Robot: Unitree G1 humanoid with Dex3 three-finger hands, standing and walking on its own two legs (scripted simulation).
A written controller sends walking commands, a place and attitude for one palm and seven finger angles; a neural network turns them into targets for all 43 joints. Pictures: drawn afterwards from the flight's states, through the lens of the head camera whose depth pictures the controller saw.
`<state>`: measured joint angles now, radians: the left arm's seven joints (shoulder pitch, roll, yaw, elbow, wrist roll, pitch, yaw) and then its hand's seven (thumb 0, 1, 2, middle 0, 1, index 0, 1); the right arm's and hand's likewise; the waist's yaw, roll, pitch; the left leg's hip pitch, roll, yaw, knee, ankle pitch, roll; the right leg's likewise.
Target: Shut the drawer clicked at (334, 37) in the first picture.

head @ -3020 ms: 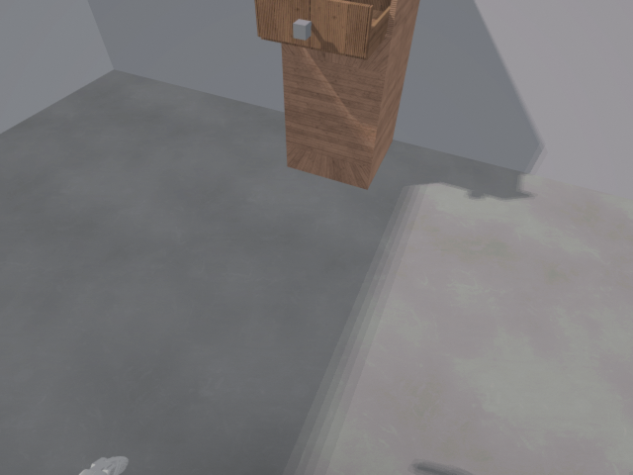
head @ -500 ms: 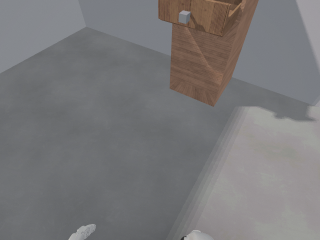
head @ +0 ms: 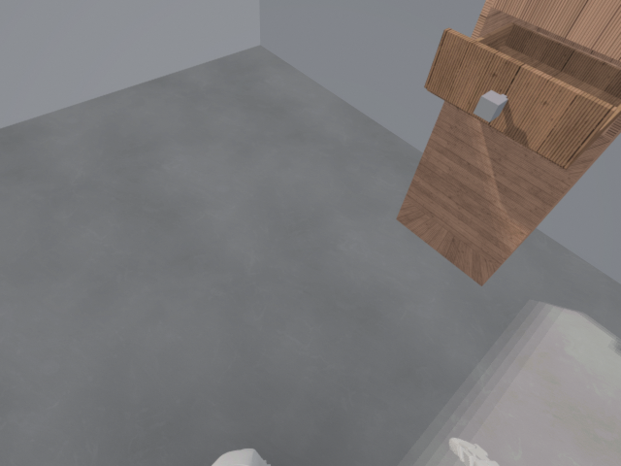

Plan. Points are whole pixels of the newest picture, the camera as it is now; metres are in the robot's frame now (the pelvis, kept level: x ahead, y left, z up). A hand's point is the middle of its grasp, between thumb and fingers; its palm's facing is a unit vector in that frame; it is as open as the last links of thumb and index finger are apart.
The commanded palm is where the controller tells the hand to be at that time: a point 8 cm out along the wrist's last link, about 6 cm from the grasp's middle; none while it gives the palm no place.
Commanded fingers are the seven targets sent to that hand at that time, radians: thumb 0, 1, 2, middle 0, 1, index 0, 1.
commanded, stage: walk to a spot facing it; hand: left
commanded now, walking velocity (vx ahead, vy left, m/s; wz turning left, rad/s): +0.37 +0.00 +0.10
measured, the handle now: (494, 103) +0.85 -0.31 +0.04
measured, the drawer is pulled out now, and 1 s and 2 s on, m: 0.22 0.22 0.22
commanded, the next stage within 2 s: turn to face it in 0.18 s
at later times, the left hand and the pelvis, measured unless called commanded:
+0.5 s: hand (247, 338) +0.33 +0.13 -0.16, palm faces -0.05 -0.97 -0.22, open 7.3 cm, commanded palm none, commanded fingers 0.00 0.90 0.90 -0.20 -0.30 -0.20 -0.30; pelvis +0.21 -0.04 +0.00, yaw -3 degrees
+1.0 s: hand (221, 314) +0.36 +0.19 -0.16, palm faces -0.21 -0.96 -0.21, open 7.3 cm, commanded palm none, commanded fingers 0.00 0.90 0.90 -0.20 -0.30 -0.20 -0.30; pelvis +0.26 +0.00 +0.01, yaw -19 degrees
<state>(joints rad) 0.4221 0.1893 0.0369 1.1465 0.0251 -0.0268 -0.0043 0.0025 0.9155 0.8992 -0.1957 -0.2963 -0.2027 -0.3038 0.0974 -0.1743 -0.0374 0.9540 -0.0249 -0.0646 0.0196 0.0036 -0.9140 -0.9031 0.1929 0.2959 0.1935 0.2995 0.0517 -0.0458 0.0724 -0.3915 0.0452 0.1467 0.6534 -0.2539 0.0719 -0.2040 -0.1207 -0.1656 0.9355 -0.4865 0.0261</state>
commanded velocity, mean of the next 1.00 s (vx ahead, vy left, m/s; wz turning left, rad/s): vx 0.07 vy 0.00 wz -0.44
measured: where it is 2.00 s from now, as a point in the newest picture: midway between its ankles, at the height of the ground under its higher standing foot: (316, 446)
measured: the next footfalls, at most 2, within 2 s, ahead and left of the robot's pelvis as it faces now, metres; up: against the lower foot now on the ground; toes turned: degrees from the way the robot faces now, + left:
right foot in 0.44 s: +0.34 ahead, -0.14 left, +0.00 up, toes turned -9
left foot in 0.90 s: +0.34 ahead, +0.09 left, +0.00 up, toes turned -13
